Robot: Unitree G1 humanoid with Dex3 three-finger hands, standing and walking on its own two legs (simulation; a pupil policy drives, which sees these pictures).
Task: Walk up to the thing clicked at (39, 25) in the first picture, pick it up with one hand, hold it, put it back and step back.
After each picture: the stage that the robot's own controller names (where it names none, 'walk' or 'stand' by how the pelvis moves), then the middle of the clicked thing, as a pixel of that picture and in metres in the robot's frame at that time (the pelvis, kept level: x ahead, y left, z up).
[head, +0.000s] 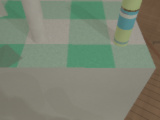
stand; (34, 16) +0.63 +0.22 +0.10
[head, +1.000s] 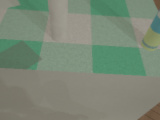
walk; (58, 11) +0.57 +0.12 +0.11
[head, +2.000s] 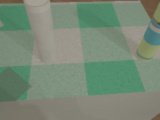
stand; (43, 33) +0.47 +0.15 +0.11
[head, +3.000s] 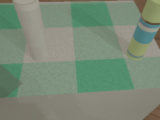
stand; (34, 31) +0.49 +0.19 +0.11
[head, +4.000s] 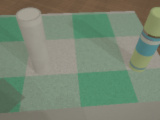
stand; (36, 45) +0.45 +0.17 +0.10
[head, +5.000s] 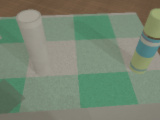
stand; (37, 47) +0.45 +0.18 +0.10
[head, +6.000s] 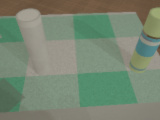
stand; (37, 46) +0.45 +0.18 +0.10
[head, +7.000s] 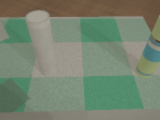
rise first; (44, 47) +0.44 +0.17 +0.10
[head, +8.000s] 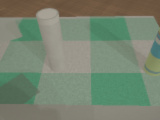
go down; (53, 44) +0.47 +0.16 +0.10
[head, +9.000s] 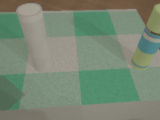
go down; (37, 42) +0.46 +0.16 +0.11
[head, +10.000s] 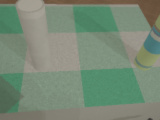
go down; (37, 40) +0.45 +0.14 +0.12
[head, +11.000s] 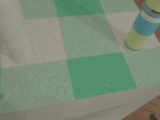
close in; (12, 29) +0.45 +0.17 +0.14
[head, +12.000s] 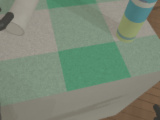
close; (27, 2) +0.64 +0.12 +0.08
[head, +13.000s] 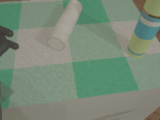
lift; (66, 23) +0.61 +0.04 +0.06
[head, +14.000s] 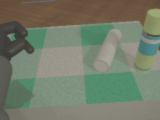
lift; (108, 49) +0.58 -0.10 +0.03
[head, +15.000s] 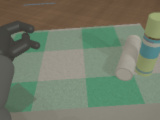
hold; (129, 55) +0.54 -0.18 +0.02
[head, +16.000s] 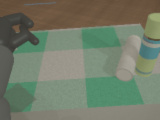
crouch; (129, 56) +0.54 -0.18 +0.02
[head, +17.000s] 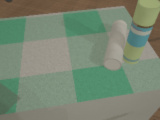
crouch; (116, 43) +0.55 -0.17 +0.02
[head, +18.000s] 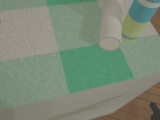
lower; (111, 16) +0.54 -0.17 +0.07
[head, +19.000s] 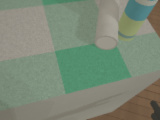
lower; (108, 14) +0.54 -0.16 +0.07
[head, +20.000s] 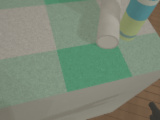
lower; (109, 14) +0.54 -0.17 +0.07
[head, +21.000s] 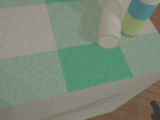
lower; (111, 13) +0.54 -0.17 +0.07
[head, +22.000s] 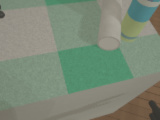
open; (111, 15) +0.54 -0.17 +0.07
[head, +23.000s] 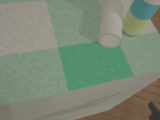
rise; (112, 12) +0.54 -0.17 +0.08
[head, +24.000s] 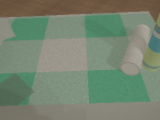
sink last; (136, 47) +0.53 -0.18 +0.04
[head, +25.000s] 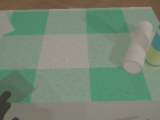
stand; (138, 45) +0.53 -0.19 +0.03
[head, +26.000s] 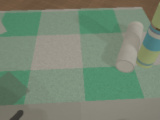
stand; (130, 44) +0.53 -0.18 +0.02
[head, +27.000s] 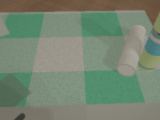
stand; (132, 48) +0.52 -0.18 +0.01
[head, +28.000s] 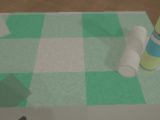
stand; (133, 49) +0.52 -0.18 +0.01
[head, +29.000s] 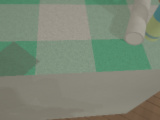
walk; (138, 17) +0.61 -0.23 +0.02
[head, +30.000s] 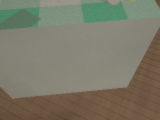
walk; out of the picture +0.89 -0.16 +0.03
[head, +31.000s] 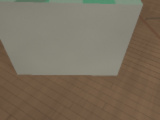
stand; out of the picture +1.17 -0.19 +0.03
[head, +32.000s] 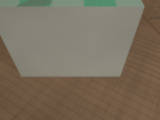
stand; out of the picture +1.15 -0.20 +0.01
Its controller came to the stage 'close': yes
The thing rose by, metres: 0.00
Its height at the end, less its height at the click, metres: -0.09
